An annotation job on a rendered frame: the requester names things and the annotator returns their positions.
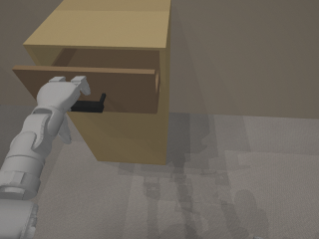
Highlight robot left forearm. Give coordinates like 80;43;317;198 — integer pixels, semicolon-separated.
0;105;64;201

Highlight drawer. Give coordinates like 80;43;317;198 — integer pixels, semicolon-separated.
12;48;160;115

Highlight robot left upper arm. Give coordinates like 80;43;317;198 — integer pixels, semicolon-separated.
0;198;39;239

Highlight cabinet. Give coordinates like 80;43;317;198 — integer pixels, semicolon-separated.
23;0;171;165

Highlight handle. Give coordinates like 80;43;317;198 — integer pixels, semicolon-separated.
71;93;106;114

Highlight left robot hand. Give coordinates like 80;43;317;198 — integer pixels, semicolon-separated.
36;76;91;144

